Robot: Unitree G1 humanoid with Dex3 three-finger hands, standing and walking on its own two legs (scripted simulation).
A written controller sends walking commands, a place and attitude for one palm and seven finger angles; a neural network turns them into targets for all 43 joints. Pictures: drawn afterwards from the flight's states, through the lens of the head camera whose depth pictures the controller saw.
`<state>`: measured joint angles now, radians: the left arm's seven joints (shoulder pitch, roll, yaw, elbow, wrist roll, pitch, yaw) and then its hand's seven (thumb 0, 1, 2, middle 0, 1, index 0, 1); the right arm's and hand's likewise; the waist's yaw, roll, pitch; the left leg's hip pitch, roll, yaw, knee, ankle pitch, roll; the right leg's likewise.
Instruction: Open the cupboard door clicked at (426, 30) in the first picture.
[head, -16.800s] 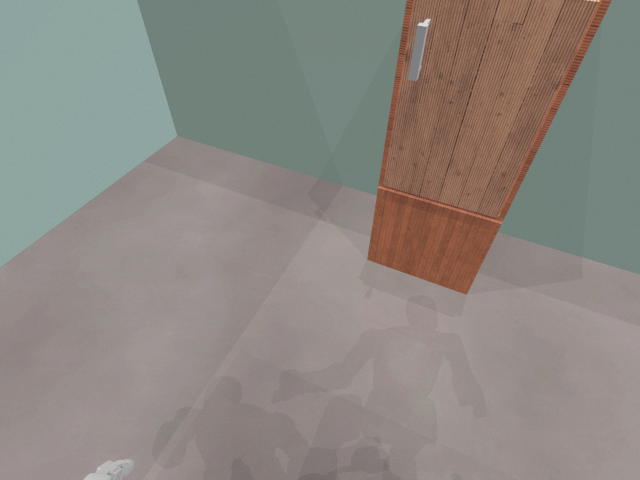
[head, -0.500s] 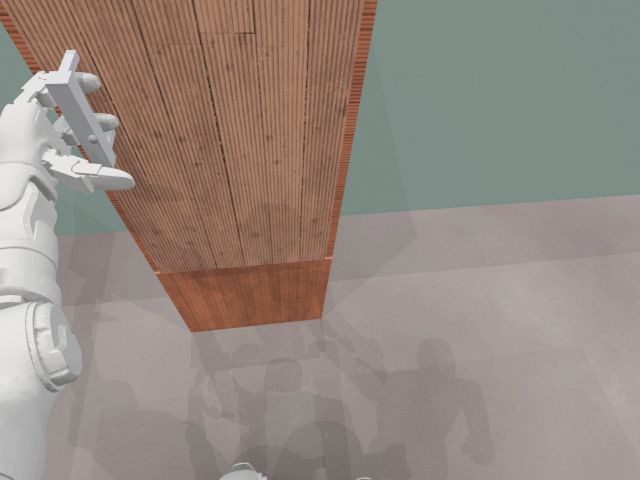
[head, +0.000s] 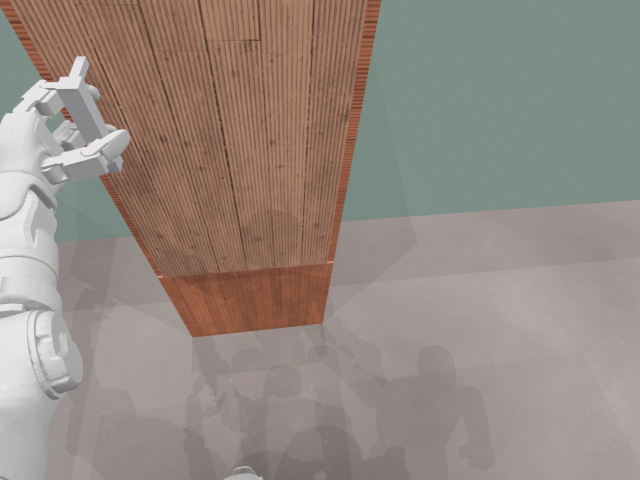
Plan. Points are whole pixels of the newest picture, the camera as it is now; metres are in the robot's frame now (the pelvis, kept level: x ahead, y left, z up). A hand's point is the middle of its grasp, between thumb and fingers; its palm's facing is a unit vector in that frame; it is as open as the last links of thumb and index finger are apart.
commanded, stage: close the thumb around the handle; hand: left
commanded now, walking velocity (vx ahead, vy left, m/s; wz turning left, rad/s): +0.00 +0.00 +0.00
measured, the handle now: (96, 117) +0.53 +0.25 +0.14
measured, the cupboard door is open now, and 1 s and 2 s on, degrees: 0 23 46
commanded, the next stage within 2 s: pull the door open along its arc in 0.24 s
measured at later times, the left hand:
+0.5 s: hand (108, 152) +0.47 +0.22 +0.14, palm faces +0.07 -1.00 +0.01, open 5.7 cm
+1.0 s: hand (142, 230) +0.36 +0.17 +0.14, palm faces +0.28 -0.95 +0.11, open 6.3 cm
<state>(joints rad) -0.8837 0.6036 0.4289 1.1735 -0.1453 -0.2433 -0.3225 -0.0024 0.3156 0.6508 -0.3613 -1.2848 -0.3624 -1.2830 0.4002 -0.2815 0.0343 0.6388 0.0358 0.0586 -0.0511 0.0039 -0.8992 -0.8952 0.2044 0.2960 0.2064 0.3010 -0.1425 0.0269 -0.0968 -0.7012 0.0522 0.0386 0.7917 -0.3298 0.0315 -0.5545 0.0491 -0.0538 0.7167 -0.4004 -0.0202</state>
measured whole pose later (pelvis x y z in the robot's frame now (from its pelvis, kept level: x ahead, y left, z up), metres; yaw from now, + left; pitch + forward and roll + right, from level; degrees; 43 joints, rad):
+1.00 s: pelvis +0.01 -0.01 +0.01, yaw +0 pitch +6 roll -1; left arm -0.18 0.12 0.22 0.19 -0.22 -0.02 0.13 0.01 0.67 0.75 -0.34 -1.34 -0.33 -1.27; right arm 0.22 -0.24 0.01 0.56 0.04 -0.02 0.00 0.01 -0.90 -0.90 0.20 0.30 0.20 0.30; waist -0.02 0.05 -0.12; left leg -0.47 0.04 0.07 0.68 -0.31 0.02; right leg -0.35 0.03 -0.02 0.66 -0.40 -0.03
